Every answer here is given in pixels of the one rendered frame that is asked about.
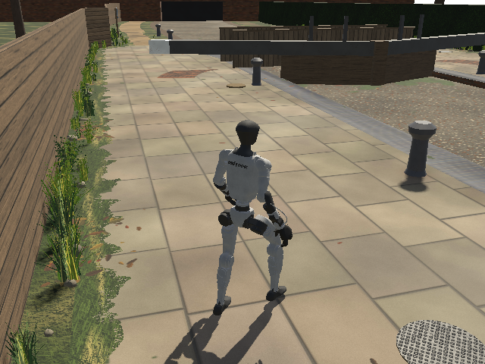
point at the right robot forearm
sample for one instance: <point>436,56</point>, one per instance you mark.
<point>272,212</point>

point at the robot left hand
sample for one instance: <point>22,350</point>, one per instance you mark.
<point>229,199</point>

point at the right robot thigh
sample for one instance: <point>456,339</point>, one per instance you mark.
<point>264,226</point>

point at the robot right hand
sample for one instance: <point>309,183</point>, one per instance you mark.
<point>285,235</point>

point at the left robot forearm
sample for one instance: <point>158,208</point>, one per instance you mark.
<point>223,189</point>

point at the left robot upper arm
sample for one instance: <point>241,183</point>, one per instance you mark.
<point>221,168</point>

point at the right robot shin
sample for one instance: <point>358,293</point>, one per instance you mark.
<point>275,266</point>

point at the right robot upper arm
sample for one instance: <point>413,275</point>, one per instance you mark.
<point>264,167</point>

